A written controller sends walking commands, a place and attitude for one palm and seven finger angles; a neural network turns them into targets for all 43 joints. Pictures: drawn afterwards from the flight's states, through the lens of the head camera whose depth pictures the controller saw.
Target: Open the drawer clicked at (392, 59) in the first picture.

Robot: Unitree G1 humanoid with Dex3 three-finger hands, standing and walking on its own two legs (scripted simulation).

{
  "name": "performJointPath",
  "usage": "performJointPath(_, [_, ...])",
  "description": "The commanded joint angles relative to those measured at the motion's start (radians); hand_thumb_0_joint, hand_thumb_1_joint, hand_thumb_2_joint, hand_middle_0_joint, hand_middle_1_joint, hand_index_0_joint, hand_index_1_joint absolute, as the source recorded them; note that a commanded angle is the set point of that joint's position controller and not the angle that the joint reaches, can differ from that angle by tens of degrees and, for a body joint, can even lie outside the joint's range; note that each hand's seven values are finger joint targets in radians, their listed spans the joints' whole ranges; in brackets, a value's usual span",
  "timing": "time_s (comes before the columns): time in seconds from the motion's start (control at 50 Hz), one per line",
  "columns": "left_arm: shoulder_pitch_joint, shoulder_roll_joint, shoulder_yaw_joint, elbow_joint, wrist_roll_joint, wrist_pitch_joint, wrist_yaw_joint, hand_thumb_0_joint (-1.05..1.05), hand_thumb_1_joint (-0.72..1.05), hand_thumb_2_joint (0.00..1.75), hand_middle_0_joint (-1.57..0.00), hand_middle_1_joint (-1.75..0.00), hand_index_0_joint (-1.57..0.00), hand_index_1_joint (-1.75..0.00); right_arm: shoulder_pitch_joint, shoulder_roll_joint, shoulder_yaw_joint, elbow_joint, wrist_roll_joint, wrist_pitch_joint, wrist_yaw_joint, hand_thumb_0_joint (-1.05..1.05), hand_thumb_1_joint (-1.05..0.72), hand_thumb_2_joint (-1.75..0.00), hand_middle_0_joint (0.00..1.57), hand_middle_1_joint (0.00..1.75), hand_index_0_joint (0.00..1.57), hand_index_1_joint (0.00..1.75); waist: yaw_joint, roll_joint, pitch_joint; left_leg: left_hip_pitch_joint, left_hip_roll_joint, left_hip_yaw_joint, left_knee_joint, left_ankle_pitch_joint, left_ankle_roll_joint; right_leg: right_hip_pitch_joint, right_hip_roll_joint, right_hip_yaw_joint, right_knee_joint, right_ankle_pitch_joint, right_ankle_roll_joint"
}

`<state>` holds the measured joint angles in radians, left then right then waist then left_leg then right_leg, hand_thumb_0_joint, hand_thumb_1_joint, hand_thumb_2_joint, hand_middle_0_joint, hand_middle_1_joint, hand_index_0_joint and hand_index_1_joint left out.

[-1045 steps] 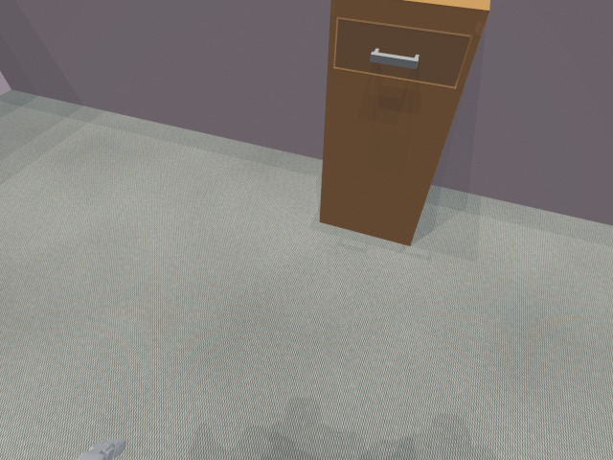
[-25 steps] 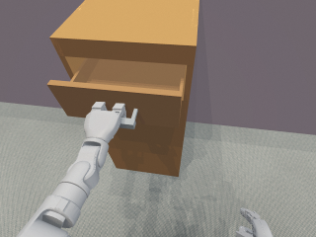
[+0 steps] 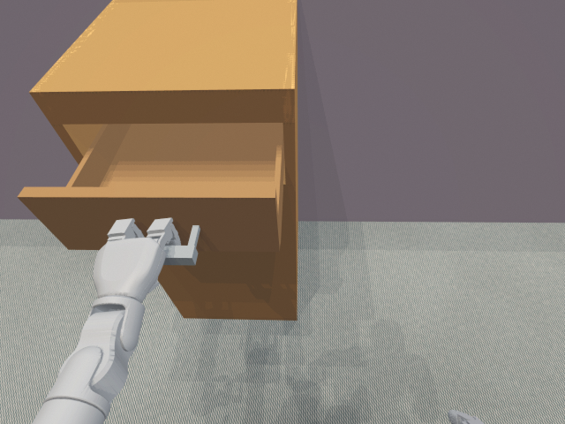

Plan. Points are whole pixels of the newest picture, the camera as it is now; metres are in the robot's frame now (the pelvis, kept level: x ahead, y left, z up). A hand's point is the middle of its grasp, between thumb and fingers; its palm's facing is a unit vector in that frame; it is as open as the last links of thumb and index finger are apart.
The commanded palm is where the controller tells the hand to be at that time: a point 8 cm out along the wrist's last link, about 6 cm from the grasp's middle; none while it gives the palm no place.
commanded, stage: pull the drawer open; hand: left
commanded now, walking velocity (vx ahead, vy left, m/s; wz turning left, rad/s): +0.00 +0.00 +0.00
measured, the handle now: (154, 243) +0.37 +0.21 +0.05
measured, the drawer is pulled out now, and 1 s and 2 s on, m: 0.16 0.27 0.30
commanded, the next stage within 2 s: open the thumb to release the handle in 1.50 s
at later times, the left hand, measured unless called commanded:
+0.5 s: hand (144, 292) +0.30 +0.21 +0.02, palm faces +0.00 -0.06 -1.00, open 5.3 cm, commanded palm +0.25 +0.21 +0.07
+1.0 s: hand (128, 351) +0.22 +0.21 +0.02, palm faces +0.04 -0.11 -0.99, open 5.4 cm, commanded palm +0.16 +0.21 +0.07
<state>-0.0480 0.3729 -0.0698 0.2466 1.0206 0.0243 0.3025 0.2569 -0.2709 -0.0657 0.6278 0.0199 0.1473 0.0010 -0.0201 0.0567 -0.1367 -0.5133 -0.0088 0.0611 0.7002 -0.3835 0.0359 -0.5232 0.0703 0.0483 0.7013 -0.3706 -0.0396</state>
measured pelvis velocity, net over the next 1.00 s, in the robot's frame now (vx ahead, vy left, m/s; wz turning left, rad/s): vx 0.01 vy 0.00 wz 0.01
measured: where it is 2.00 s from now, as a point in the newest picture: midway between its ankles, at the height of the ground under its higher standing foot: outside the picture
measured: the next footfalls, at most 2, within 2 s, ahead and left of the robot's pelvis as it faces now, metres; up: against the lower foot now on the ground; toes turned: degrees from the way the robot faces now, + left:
none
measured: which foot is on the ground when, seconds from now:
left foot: down 0.00-1.00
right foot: down 0.00-1.00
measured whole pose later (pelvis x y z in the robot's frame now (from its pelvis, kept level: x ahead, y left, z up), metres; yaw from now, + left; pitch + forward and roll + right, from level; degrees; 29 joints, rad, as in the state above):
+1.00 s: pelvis +0.01 +0.00 -0.01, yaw +1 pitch +10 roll +1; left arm 0.44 0.36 -0.08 -0.17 1.03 0.00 0.36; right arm 0.13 -0.24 -0.02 0.58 0.00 0.09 0.04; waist 0.04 0.06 -0.13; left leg -0.50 -0.02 0.06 0.75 -0.43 0.03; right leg -0.51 0.06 0.04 0.77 -0.43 -0.04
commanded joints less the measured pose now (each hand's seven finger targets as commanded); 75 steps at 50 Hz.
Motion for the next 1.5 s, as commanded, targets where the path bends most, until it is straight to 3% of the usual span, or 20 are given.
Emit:
performJointPath(0.0, [0.094, 0.120, 0.059, -0.244, -0.019, 0.015, 0.040, 0.00, 0.90, 0.90, -0.40, -1.35, -0.40, -1.35, -0.153, -0.091, -0.015, -0.174, -0.004, -0.068, 0.004, 0.00, -0.90, -0.90, 0.20, 0.30, 0.20, 0.30, 0.075, -0.065, -0.233, 0.129, -0.015, -0.046, -0.049, 0.468, -0.009, 0.210, -0.022, 0.014, -0.055, 0.506, -0.006])
performJointPath(0.04, [0.151, 0.103, 0.047, -0.285, -0.014, 0.025, 0.047, 0.00, 0.90, 0.90, -0.40, -1.35, -0.40, -1.35, -0.170, -0.086, -0.011, -0.177, -0.006, -0.075, 0.007, 0.00, -0.90, -0.90, 0.20, 0.30, 0.20, 0.30, 0.077, -0.067, -0.223, 0.145, -0.013, -0.046, -0.048, 0.484, -0.011, 0.201, -0.022, 0.009, -0.053, 0.507, -0.004])
performJointPath(0.08, [-0.201, 0.128, 0.023, -0.201, 0.018, 0.040, 0.058, 0.00, 0.90, 0.90, -0.40, -1.35, -0.40, -1.35, -0.153, -0.102, -0.010, -0.120, -0.009, -0.066, -0.011, 0.00, -0.90, -0.90, 0.20, 0.30, 0.20, 0.30, -0.005, -0.069, -0.139, 0.134, -0.013, -0.055, -0.036, 0.405, -0.009, 0.096, -0.017, -0.003, -0.068, 0.431, -0.003])
performJointPath(0.1, [-0.285, 0.161, 0.041, -0.173, 0.040, 0.038, 0.066, 0.00, 0.90, 0.90, -0.40, -1.35, -0.40, -1.35, -0.144, -0.101, -0.009, -0.112, -0.012, -0.068, -0.017, 0.00, -0.90, -0.90, 0.20, 0.30, 0.20, 0.30, -0.003, -0.053, -0.124, 0.132, -0.011, -0.058, -0.040, 0.368, -0.010, 0.061, -0.016, -0.015, -0.068, 0.367, -0.003])
performJointPath(0.12, [-0.238, 0.134, 0.024, -0.123, 0.048, 0.043, 0.067, 0.00, 0.90, 0.90, -0.40, -1.35, -0.40, -1.35, -0.150, -0.091, -0.010, -0.113, -0.013, -0.070, -0.021, 0.00, -0.90, -0.90, 0.20, 0.30, 0.20, 0.30, 0.010, -0.049, -0.124, 0.137, -0.016, -0.053, -0.039, 0.342, -0.007, 0.061, -0.014, -0.021, -0.071, 0.334, -0.005])
performJointPath(0.18, [-0.291, 0.135, 0.006, -0.120, 0.049, 0.059, 0.057, 0.00, 0.90, 0.90, -0.40, -1.35, -0.40, -1.35, -0.160, -0.085, -0.008, -0.111, -0.010, -0.063, -0.031, 0.00, -0.90, -0.90, 0.20, 0.30, 0.20, 0.30, 0.026, -0.023, -0.214, 0.192, -0.022, -0.054, -0.039, 0.377, -0.011, 0.095, -0.014, -0.020, -0.069, 0.356, -0.011])
performJointPath(0.28, [-0.371, 0.110, -0.033, -0.065, 0.021, 0.056, 0.010, 0.00, 0.90, 0.90, -0.40, -1.35, -0.40, -1.35, -0.172, -0.078, 0.001, -0.104, -0.009, -0.053, -0.047, 0.00, -0.90, -0.90, 0.20, 0.30, 0.20, 0.30, 0.020, -0.102, -0.241, 0.197, -0.028, -0.056, -0.032, 0.384, -0.006, 0.131, -0.023, -0.019, -0.074, 0.392, 0.001])
performJointPath(0.34, [-0.401, 0.059, -0.081, -0.016, 0.015, 0.033, -0.015, 0.00, 0.90, 0.90, -0.40, -1.35, -0.40, -1.35, -0.186, -0.068, 0.008, -0.107, -0.010, -0.053, -0.051, 0.00, -0.90, -0.90, 0.20, 0.30, 0.20, 0.30, 0.015, -0.130, -0.177, 0.166, -0.035, -0.060, -0.033, 0.333, 0.000, 0.104, -0.030, -0.022, -0.085, 0.368, 0.005])
performJointPath(0.36, [-0.419, 0.084, -0.061, -0.001, 0.017, 0.022, -0.020, 0.00, 0.90, 0.90, -0.40, -1.35, -0.40, -1.35, -0.185, -0.069, 0.009, -0.105, -0.012, -0.053, -0.053, 0.00, -0.90, -0.90, 0.20, 0.30, 0.20, 0.30, 0.017, -0.125, -0.165, 0.157, -0.036, -0.058, -0.036, 0.313, 0.001, 0.100, -0.032, -0.019, -0.089, 0.354, 0.004])
performJointPath(0.4, [-0.322, 0.099, -0.038, -0.013, 0.020, 0.003, -0.030, 0.00, 0.90, 0.90, -0.40, -1.35, -0.40, -1.35, -0.198, -0.066, 0.011, -0.129, -0.015, -0.052, -0.049, 0.00, -0.90, -0.90, 0.20, 0.30, 0.20, 0.30, 0.051, -0.110, -0.189, 0.151, -0.042, -0.051, -0.040, 0.311, 0.002, 0.140, -0.034, -0.006, -0.087, 0.358, 0.001])
performJointPath(0.44, [-0.287, 0.076, -0.048, -0.041, 0.006, -0.016, -0.036, 0.00, 0.90, 0.90, -0.40, -1.35, -0.40, -1.35, -0.200, -0.061, 0.011, -0.139, -0.016, -0.055, -0.044, 0.00, -0.90, -0.90, 0.20, 0.30, 0.20, 0.30, 0.057, -0.105, -0.193, 0.144, -0.042, -0.052, -0.041, 0.307, 0.003, 0.152, -0.036, -0.001, -0.088, 0.364, 0.000])
performJointPath(0.48, [-0.155, 0.116, 0.010, -0.069, 0.000, -0.035, -0.039, 0.00, 0.90, 0.90, -0.40, -1.35, -0.40, -1.35, -0.212, -0.066, 0.012, -0.155, -0.019, -0.059, -0.038, 0.00, -0.90, -0.90, 0.20, 0.30, 0.20, 0.30, 0.089, -0.103, -0.216, 0.132, -0.043, -0.051, -0.045, 0.328, 0.000, 0.197, -0.035, 0.011, -0.081, 0.397, -0.002])
performJointPath(0.58, [0.120, 0.088, 0.022, -0.231, -0.020, -0.057, -0.026, 0.00, 0.90, 0.90, -0.40, -1.35, -0.40, -1.35, -0.235, -0.062, 0.012, -0.198, -0.020, -0.071, -0.006, 0.00, -0.90, -0.90, 0.20, 0.30, 0.20, 0.30, 0.116, -0.071, -0.189, 0.122, -0.032, -0.052, -0.051, 0.374, -0.006, 0.201, -0.033, 0.014, -0.067, 0.416, -0.009])
performJointPath(0.82, [0.442, 0.087, 0.048, -0.507, -0.006, -0.007, 0.068, 0.00, 0.90, 0.90, -0.40, -1.35, -0.40, -1.35, -0.232, -0.070, 0.003, -0.212, -0.024, -0.094, 0.028, 0.00, -0.90, -0.90, 0.20, 0.30, 0.20, 0.30, 0.095, -0.063, -0.165, 0.142, -0.014, -0.063, -0.015, 0.428, -0.015, 0.132, -0.022, 0.016, -0.023, 0.418, -0.010])
performJointPath(1.0, [0.720, 0.088, 0.071, -0.613, -0.015, -0.028, 0.086, 0.00, 0.90, 0.90, -0.40, -1.35, -0.40, -1.35, -0.250, -0.056, 0.026, -0.223, -0.027, -0.110, 0.049, 0.00, -0.90, -0.90, 0.20, 0.30, 0.20, 0.30, 0.120, -0.076, -0.159, 0.152, -0.006, -0.067, 0.025, 0.535, -0.021, 0.128, -0.024, 0.024, 0.020, 0.511, 0.000])
performJointPath(1.14, [0.838, 0.098, 0.096, -0.664, -0.015, -0.046, 0.105, 0.00, 0.90, 0.90, -0.40, -1.35, -0.40, -1.35, -0.252, -0.056, 0.043, -0.243, -0.032, -0.105, 0.062, 0.00, -0.90, -0.90, 0.20, 0.30, 0.20, 0.30, 0.122, -0.068, -0.127, 0.125, -0.002, -0.067, 0.051, 0.512, -0.022, 0.090, -0.022, 0.022, 0.037, 0.491, 0.005])
performJointPath(1.2, [0.855, 0.132, 0.135, -0.687, -0.014, -0.052, 0.123, 0.00, 0.90, 0.90, -0.40, -1.35, -0.40, -1.35, -0.246, -0.060, 0.046, -0.249, -0.037, -0.103, 0.061, 0.00, -0.90, -0.90, 0.20, 0.30, 0.20, 0.30, 0.124, -0.055, -0.145, 0.124, -0.002, -0.069, 0.064, 0.505, -0.024, 0.083, -0.022, 0.038, 0.043, 0.499, 0.004])
performJointPath(1.24, [0.853, 0.097, 0.102, -0.682, -0.004, -0.052, 0.125, 0.00, 0.90, 0.90, -0.40, -1.35, -0.40, -1.35, -0.245, -0.056, 0.044, -0.250, -0.040, -0.103, 0.065, 0.00, -0.90, -0.90, 0.20, 0.30, 0.20, 0.30, 0.119, -0.050, -0.140, 0.120, -0.005, -0.072, 0.074, 0.496, -0.023, 0.057, -0.019, 0.032, 0.052, 0.473, 0.002])
performJointPath(1.28, [0.835, 0.118, 0.120, -0.706, -0.002, -0.048, 0.132, 0.00, 0.90, 0.90, -0.40, -1.35, -0.40, -1.35, -0.243, -0.063, 0.041, -0.257, -0.043, -0.101, 0.065, 0.00, -0.90, -0.90, 0.20, 0.30, 0.20, 0.30, 0.123, -0.029, -0.176, 0.132, -0.002, -0.073, 0.081, 0.520, -0.025, 0.061, -0.019, 0.044, 0.055, 0.491, -0.001])
performJointPath(1.48, [0.805, 0.125, 0.132, -0.662, -0.017, -0.024, 0.138, 0.00, 0.90, 0.90, -0.40, -1.35, -0.40, -1.35, -0.249, -0.064, 0.038, -0.259, -0.041, -0.098, 0.044, 0.00, -0.90, -0.90, 0.20, 0.30, 0.20, 0.30, 0.112, -0.087, -0.142, 0.068, -0.016, -0.075, 0.077, 0.390, -0.014, 0.073, -0.026, 0.047, 0.047, 0.454, 0.002])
